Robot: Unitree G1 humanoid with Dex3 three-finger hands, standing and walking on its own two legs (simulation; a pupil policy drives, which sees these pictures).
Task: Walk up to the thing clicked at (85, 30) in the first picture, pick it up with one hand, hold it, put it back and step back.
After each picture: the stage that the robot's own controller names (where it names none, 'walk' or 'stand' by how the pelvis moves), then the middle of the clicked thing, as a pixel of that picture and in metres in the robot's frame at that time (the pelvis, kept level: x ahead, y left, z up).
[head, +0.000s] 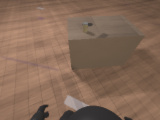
stand; (85, 27) +1.07 +0.09 -0.04
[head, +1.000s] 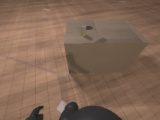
walk; (83, 30) +0.97 +0.13 -0.02
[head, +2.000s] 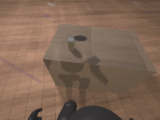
walk; (71, 44) +0.64 +0.23 -0.02
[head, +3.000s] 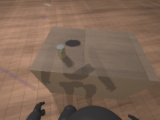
stand; (61, 51) +0.52 +0.26 -0.01
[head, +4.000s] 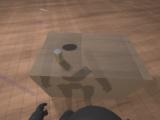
stand; (58, 55) +0.51 +0.28 -0.04
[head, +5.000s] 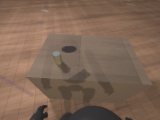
stand; (57, 58) +0.50 +0.28 -0.04
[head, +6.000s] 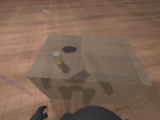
stand; (57, 58) +0.50 +0.29 -0.04
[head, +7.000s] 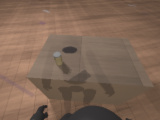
stand; (58, 58) +0.49 +0.28 -0.04
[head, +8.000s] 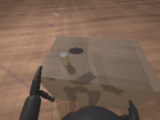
rise first; (64, 59) +0.50 +0.26 -0.04
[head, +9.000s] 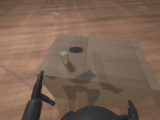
go down; (64, 57) +0.51 +0.26 -0.04
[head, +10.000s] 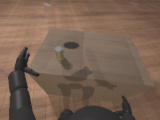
go down; (59, 53) +0.52 +0.25 -0.03
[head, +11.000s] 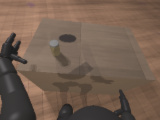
go down; (55, 48) +0.51 +0.24 +0.01
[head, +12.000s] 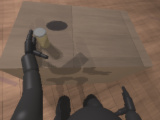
close in; (42, 38) +0.52 +0.26 +0.05
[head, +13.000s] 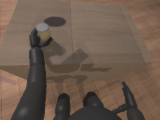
close; (44, 34) +0.54 +0.23 +0.06
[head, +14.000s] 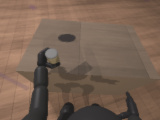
lift; (53, 58) +0.38 +0.22 +0.08
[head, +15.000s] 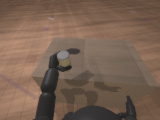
lift; (65, 61) +0.32 +0.15 +0.17
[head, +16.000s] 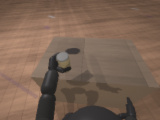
hold; (64, 62) +0.32 +0.16 +0.15
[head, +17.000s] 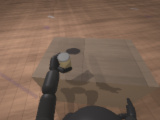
crouch; (65, 63) +0.32 +0.15 +0.15
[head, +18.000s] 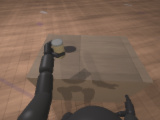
crouch; (58, 49) +0.42 +0.19 +0.16
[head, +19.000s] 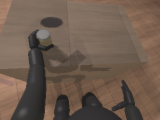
lower; (45, 40) +0.50 +0.21 +0.05
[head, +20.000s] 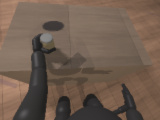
lower; (48, 43) +0.49 +0.20 +0.05
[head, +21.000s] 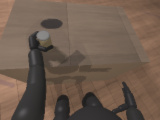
lower; (45, 41) +0.50 +0.21 +0.06
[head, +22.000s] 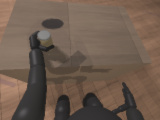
lower; (46, 41) +0.50 +0.21 +0.06
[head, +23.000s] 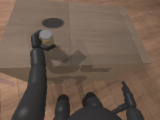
loosen; (48, 40) +0.50 +0.20 +0.06
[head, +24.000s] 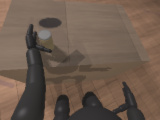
withdraw; (47, 41) +0.50 +0.20 +0.06
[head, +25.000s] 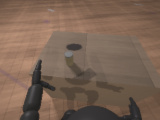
sink last; (69, 58) +0.47 +0.18 +0.01
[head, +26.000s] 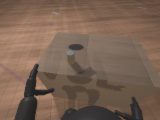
stand; (71, 57) +0.50 +0.19 +0.00
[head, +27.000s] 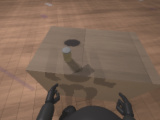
stand; (67, 54) +0.48 +0.19 +0.01
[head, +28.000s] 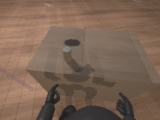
stand; (67, 54) +0.49 +0.19 +0.02
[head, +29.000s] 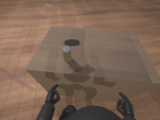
stand; (67, 54) +0.49 +0.19 +0.02
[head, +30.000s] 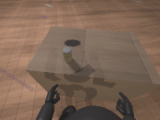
stand; (67, 54) +0.48 +0.19 +0.02
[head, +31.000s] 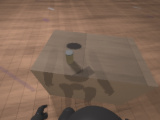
stand; (69, 56) +0.50 +0.18 -0.02
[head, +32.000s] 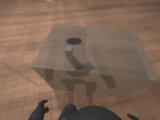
walk; (69, 52) +0.52 +0.18 -0.03
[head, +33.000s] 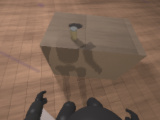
walk; (73, 33) +0.73 +0.18 -0.02
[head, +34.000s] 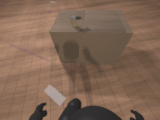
stand; (73, 21) +1.06 +0.28 -0.02
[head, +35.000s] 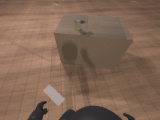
stand; (77, 25) +1.09 +0.21 -0.04
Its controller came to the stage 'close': yes
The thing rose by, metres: 0.20
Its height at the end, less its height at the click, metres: +0.00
